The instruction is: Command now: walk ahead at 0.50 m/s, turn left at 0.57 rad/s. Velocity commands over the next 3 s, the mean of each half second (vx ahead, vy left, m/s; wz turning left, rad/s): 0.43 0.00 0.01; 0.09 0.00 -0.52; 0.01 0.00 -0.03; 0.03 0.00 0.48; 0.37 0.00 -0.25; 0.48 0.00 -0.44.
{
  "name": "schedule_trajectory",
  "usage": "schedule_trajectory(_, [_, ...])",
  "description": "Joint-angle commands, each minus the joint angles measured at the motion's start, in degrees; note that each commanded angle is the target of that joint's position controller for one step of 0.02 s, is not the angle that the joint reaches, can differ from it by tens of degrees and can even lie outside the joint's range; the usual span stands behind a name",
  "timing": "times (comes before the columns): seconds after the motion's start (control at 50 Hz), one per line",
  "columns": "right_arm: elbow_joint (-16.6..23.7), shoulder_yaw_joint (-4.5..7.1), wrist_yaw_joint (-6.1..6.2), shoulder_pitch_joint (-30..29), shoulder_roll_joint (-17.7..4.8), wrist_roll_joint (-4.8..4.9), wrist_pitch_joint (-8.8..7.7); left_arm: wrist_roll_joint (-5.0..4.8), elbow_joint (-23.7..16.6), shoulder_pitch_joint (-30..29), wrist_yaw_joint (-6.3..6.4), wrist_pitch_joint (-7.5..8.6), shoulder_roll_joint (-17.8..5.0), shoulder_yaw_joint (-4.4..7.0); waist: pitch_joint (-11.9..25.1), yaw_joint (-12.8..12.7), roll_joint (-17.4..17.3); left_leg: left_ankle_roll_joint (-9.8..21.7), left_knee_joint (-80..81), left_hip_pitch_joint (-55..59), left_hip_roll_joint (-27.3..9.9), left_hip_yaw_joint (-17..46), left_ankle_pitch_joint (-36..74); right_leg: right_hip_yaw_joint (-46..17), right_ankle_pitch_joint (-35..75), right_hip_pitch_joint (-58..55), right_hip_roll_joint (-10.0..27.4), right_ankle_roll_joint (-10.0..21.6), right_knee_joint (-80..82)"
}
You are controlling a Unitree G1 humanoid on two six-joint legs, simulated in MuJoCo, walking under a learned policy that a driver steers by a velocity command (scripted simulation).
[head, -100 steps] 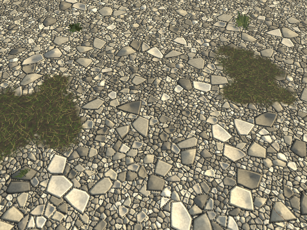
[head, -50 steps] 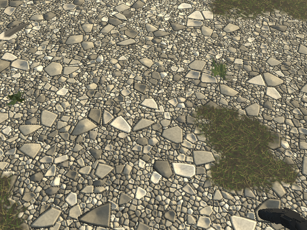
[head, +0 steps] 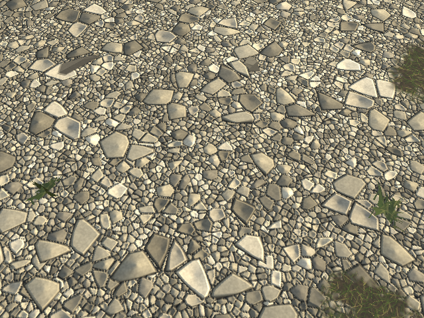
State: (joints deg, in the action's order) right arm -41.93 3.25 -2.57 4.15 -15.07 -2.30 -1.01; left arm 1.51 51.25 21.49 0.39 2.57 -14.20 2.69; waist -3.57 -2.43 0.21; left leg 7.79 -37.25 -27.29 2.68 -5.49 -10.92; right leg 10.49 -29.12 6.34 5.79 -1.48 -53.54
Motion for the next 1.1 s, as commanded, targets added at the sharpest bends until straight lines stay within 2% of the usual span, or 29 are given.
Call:
schedule_trajectory(0.02, [-2.0, 4.41, 2.04, 17.5, -14.2, 1.53, 0.58, -0.72, -9.8, -7.4, -0.76, 2.16, -7.5, 1.27, 10.8, 8.3, -4.1, 12.8, 21.1, 38.7, -20.7, 37.3, -0.9, -11.6, 6.0, 38.4, -1.8, 1.6, -25.8])
schedule_trajectory(0.04, [-2.1, 3.58, 2.22, 15.0, -11.0, 1.74, 0.32, -0.76, -9.0, -6.5, -0.6, 2.7, -6.8, 0.9, 6.4, 5.6, -0.9, 10.6, 21.3, 30.9, -18.1, 31.4, 7.6, -11.6, 10.1, 35.0, 0.2, 1.8, -20.1])
schedule_trajectory(0.06, [-1.8, 3.08, 2.35, 12.6, -9.4, 1.94, -0.07, -0.04, -8.4, -5.8, -0.48, 2.29, -6.6, 0.96, 4.5, 3.4, -0.2, 8.9, 21.8, 25.5, -15.0, 26.9, 13.0, -11.9, 10.9, 31.3, 1.3, 1.6, -16.5])
schedule_trajectory(0.08, [-1.5, 2.25, 2.39, 10.5, -7.1, 2.09, -0.54, 0.71, -7.3, -2.9, -0.61, 1.22, -6.2, 0.76, 5.2, 1.3, -0.6, 7.9, 22.8, 22.3, -13.5, 22.9, 16.5, -11.9, 11.5, 27.1, 1.9, 1.2, -14.3])
schedule_trajectory(0.12, [-2.4, 1.44, 2.05, 11.4, -5.4, 2.16, -2.06, 1.11, -5.9, -0.7, -1.23, -0.57, -4.9, 0.55, 6.0, 0.2, -1.1, 7.3, 24.8, 19.8, -12.0, 18.7, 21.5, -10.6, 12.5, 23.9, 1.7, 0.8, -11.6])
schedule_trajectory(0.22, [-5.6, 1.38, 1.85, 17.1, -6.7, 1.84, -3.32, 0.06, -7.1, -9.3, -1.98, -1.54, -4.9, 0.7, 1.0, 3.2, -2.3, 3.1, 29.5, 22.9, -11.2, 13.2, 21.2, -10.1, 23.2, 32.2, 2.1, 1.3, -2.7])
schedule_trajectory(0.3, [-7.0, 0.77, 2.29, 18.9, -6.1, 1.38, -3.89, -0.55, -7.9, -14.3, -2.34, -1.16, -4.2, 0.53, -0.8, 4.9, -2.7, 0.6, 30.6, 27.1, -11.5, 8.3, 22.3, -11.7, 29.2, 34.6, -1.0, 2.7, 4.8])
schedule_trajectory(0.36, [-8.3, -0.13, 3.25, 18.7, -4.6, 1.2, -3.92, -0.1, -8.5, -16.9, -2.57, -0.6, -2.7, -0.24, -2.5, 4.9, -2.4, -0.9, 28.2, 27.9, -11.3, 2.6, 37.7, -8.2, 31.2, 30.8, -3.6, 3.5, 13.2])
schedule_trajectory(0.4, [-9.4, -0.49, 4.07, 19.7, -4.6, 1.33, -3.69, 0.26, -9.0, -18.1, -2.68, -0.27, -2.2, -0.63, -1.8, 5.4, -3.0, -2.0, 24.6, 29.9, -11.4, 0.8, 46.7, -4.8, 30.8, 27.0, -5.5, 4.4, 17.4])
schedule_trajectory(0.44, [-9.8, -0.2, 5.01, 18.8, -6.4, 1.3, -3.49, 0.48, -7.8, -13.2, -2.48, -0.04, -3.4, -0.29, 1.4, 3.4, -5.3, -3.4, 16.2, 32.8, -11.8, 0.1, 60.6, -2.8, 25.7, 21.5, -9.0, 6.0, 19.0])
schedule_trajectory(0.46, [-9.7, 0.16, 5.51, 17.7, -7.5, 1.17, -3.22, 0.5, -6.3, -7.8, -2.21, 0.14, -4.5, 0.13, 3.6, 1.3, -6.3, -3.9, 9.4, 33.0, -12.2, 0.1, 64.7, -2.8, 23.3, 17.2, -10.5, 7.2, 20.0])
schedule_trajectory(0.48, [-9.4, 0.44, 5.7, 16.5, -8.4, 1.13, -2.93, 0.69, -4.3, -1.0, -1.87, 0.66, -6.1, 0.84, 6.6, -1.6, -6.2, -4.3, -0.1, 31.5, -12.2, 0.3, 61.5, -4.5, 24.6, 10.8, -10.9, 8.7, 23.6])
schedule_trajectory(0.5, [-8.3, 0.62, 5.53, 13.5, -9.2, 1.93, -2.94, 1.41, -2.7, 5.2, -1.43, 1.4, -7.6, 1.57, 9.4, -5.8, -3.8, -5.1, -14.4, 25.6, -9.5, -1.7, 47.7, -8.1, 36.4, 1.7, -8.2, 11.0, 30.5])
schedule_trajectory(0.52, [-5.6, -0.44, 5.11, 16.5, -4.4, 1.79, -3.41, 1.19, -3.0, 5.9, -0.92, 1.38, -13.6, 2.94, 15.1, -2.4, 8.1, -6.4, -34.4, 9.5, -1.6, -3.4, -3.9, -24.3, 73.5, -13.6, 7.7, 16.6, 22.0])
schedule_trajectory(0.54, [-5.3, -0.59, 4.79, 22.1, -3.1, 2.88, -2.77, -0.97, -3.7, 5.7, -0.95, 0.9, -16.1, 3.81, 25.3, 0.3, 11.6, -7.7, -49.0, -3.2, 4.9, 5.5, -25.1, -43.2, 91.3, -24.6, 18.0, 27.9, 23.6])
schedule_trajectory(0.56, [-5.9, -0.5, 4.58, 19.7, -5.5, 1.13, -2.22, -2.82, -5.4, 1.3, -0.89, 0.06, -13.7, 3.86, 22.7, -0.2, 1.6, -7.5, -48.3, -4.6, -0.2, 10.0, -18.1, -37.9, 78.9, -18.2, 15.4, 27.0, 27.1])
schedule_trajectory(0.58, [-4.7, -0.4, 4.26, 15.3, -5.8, 1.08, -2.11, -2.72, -6.5, -3.6, -0.57, -0.76, -10.1, 2.92, 13.8, 0.6, 0.0, -7.8, -45.1, -6.0, -1.9, 9.3, -14.9, -33.6, 66.5, -9.1, 12.1, 24.9, 30.6])
schedule_trajectory(0.6, [-4.2, -0.27, 4.14, 13.0, -5.8, 0.64, -1.82, -2.26, -6.8, -6.1, -0.36, -1.48, -7.3, 2.1, 8.0, 2.1, -3.0, -8.3, -40.6, -5.9, -3.6, 8.8, -13.7, -30.6, 58.9, -1.9, 8.8, 22.0, 33.6])
schedule_trajectory(0.62, [-3.6, -0.29, 4.04, 12.5, -5.6, 0.13, -0.71, -2.22, -6.7, -6.7, -0.1, -1.86, -6.5, 1.86, 5.7, 3.1, -2.4, -9.0, -36.4, -4.0, -4.6, 8.8, -13.0, -28.1, 55.5, 3.1, 6.2, 20.2, 35.3])
schedule_trajectory(0.68, [-3.6, -0.69, 4.09, 14.8, -3.5, 0.22, 1.94, -1.11, -6.5, -6.3, -0.46, -1.84, -8.9, 2.5, 7.2, 4.3, 0.5, -10.4, -30.3, 0.9, -3.8, 7.4, -10.8, -25.0, 52.3, 9.2, 2.5, 17.8, 36.1])
schedule_trajectory(0.72, [-3.0, -0.56, 4.22, 13.6, -3.7, 0.36, 2.42, -0.93, -7.0, -6.4, -0.52, -1.98, -10.1, 2.99, 8.2, 4.0, 1.9, -10.9, -26.8, -0.1, -4.0, 7.6, -9.1, -25.6, 46.5, 9.4, 1.4, 16.6, 36.4])
schedule_trajectory(0.82, [-0.5, 0.03, 4.67, 6.7, -5.2, 0.59, 3.37, -0.86, -7.8, -5.3, -0.05, -3.55, -10.7, 3.63, 7.2, 1.0, 5.2, -11.9, -19.3, -5.0, -4.4, 9.2, -6.9, -32.1, 22.5, 6.8, 0.2, 13.8, 38.3])
schedule_trajectory(0.86, [0.2, 0.06, 4.82, 4.8, -5.3, 0.84, 3.34, -0.69, -8.0, -4.6, 0.09, -3.99, -10.8, 3.85, 6.5, 0.1, 5.7, -11.9, -16.4, -5.9, -4.0, 10.0, -7.6, -35.0, 17.4, 5.3, 0.4, 13.7, 38.4])
schedule_trajectory(0.92, [0.9, -0.14, 5.06, 3.6, -5.3, 1.31, 2.81, -0.32, -8.3, -4.3, 0.09, -4.3, -11.0, 4.14, 6.1, -0.4, 6.5, -11.0, -11.8, -4.4, -2.7, 10.6, -9.7, -37.9, 18.7, 3.7, 0.5, 13.8, 37.1])
schedule_trajectory(0.98, [1.4, -0.36, 5.28, 4.2, -5.6, 2.09, 1.99, -0.02, -8.7, -5.1, -0.18, -4.55, -11.4, 4.38, 6.7, -0.1, 7.0, -9.6, -6.5, 0.3, -0.6, 10.7, -12.2, -40.4, 26.4, 3.3, 0.5, 13.8, 34.9])
schedule_trajectory(1.02, [1.4, -0.47, 5.44, 6.3, -5.9, 2.59, 1.41, -0.13, -8.9, -6.3, -0.43, -4.76, -11.5, 4.46, 7.0, 1.0, 7.6, -8.5, -0.7, 5.1, 0.6, 10.7, -13.1, -42.3, 31.5, 3.7, 0.2, 13.1, 33.7])
schedule_trajectory(1.06, [0.6, -0.53, 5.84, 10.7, -5.9, 2.6, 0.73, -0.82, -9.3, -8.8, -0.52, -5.04, -11.1, 4.35, 6.7, 3.9, 6.7, -7.4, 12.5, 14.1, 0.9, 10.2, -7.4, -42.2, 29.3, 7.2, -2.2, 10.1, 31.7])
schedule_trajectory(1.08, [0.1, -0.1, 6.23, 12.4, -7.6, 1.94, 0.3, -1.39, -9.7, -9.2, -0.28, -4.97, -9.7, 3.87, 6.6, 4.5, 3.7, -6.4, 20.7, 19.9, -3.2, 13.1, -3.9, -39.4, 21.7, 11.3, -5.2, 7.0, 28.3])
schedule_trajectory(1.1, [1.4, 0.43, 6.56, 9.5, -11.7, 0.95, 0.39, -1.47, -9.5, -4.3, -0.09, -4.76, -4.9, 2.65, 7.6, 0.6, -8.6, -3.0, 26.2, 23.3, -17.0, 26.7, -5.3, -28.8, 5.6, 15.6, -11.9, 3.6, 17.0])
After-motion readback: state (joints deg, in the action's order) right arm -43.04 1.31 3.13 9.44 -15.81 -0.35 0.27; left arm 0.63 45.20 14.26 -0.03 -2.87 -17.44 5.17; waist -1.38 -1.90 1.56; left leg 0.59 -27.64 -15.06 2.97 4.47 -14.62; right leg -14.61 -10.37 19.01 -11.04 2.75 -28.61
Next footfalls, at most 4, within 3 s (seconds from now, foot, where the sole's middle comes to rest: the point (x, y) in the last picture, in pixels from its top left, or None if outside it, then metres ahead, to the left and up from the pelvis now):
0.50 right None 0.43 -0.07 -0.75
1.08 left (190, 310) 0.46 0.10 -0.75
1.56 right None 0.35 -0.06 -0.75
2.02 left None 0.37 0.15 -0.75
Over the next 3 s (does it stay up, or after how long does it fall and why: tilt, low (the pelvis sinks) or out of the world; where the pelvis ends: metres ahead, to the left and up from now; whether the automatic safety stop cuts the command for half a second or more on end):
stays up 0.79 -0.04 0.02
